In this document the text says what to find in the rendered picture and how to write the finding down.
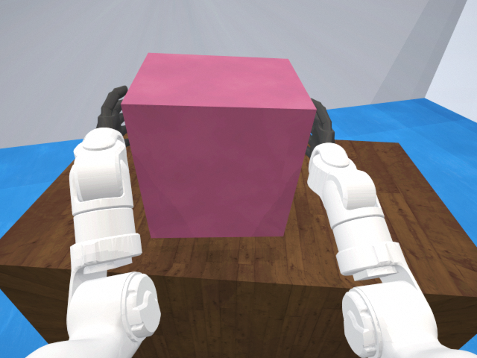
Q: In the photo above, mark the robot right hand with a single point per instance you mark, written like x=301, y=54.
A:
x=322, y=131

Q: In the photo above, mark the right robot upper arm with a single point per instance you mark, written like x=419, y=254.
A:
x=392, y=320

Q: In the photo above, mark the robot left hand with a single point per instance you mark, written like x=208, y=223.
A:
x=110, y=116

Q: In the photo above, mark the right robot forearm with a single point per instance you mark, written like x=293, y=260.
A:
x=365, y=246

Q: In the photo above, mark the pedestal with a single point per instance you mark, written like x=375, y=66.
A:
x=254, y=297

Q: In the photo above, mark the left robot forearm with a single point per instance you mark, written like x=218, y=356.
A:
x=102, y=203

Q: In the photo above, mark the carton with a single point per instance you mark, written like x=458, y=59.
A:
x=218, y=143

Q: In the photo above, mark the left robot upper arm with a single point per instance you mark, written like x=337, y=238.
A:
x=109, y=317

